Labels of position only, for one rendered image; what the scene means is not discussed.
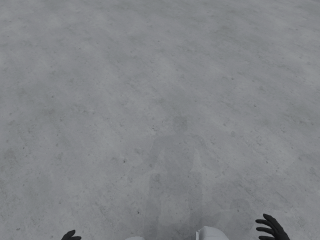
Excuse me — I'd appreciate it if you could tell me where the robot left hand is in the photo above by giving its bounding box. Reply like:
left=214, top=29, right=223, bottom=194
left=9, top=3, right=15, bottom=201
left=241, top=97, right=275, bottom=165
left=61, top=229, right=82, bottom=240

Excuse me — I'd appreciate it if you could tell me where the robot right hand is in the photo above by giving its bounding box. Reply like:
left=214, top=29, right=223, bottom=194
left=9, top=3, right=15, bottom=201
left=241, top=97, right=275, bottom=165
left=255, top=213, right=290, bottom=240

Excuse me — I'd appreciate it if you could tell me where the robot right thigh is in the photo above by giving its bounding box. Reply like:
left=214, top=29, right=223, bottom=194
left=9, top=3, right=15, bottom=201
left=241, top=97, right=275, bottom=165
left=194, top=226, right=229, bottom=240

